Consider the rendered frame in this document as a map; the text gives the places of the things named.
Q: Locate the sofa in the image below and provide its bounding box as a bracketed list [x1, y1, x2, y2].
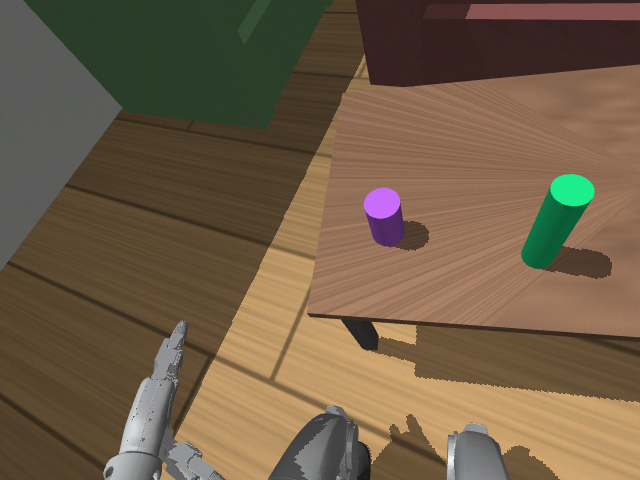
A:
[355, 0, 640, 87]

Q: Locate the left robot hand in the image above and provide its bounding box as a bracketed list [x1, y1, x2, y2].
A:
[119, 320, 225, 480]

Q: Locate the left robot arm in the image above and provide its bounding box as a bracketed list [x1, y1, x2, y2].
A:
[103, 451, 162, 480]

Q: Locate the coffee table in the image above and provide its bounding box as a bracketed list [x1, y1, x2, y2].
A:
[307, 65, 640, 351]

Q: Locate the armchair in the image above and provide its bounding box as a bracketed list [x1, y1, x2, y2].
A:
[23, 0, 334, 130]

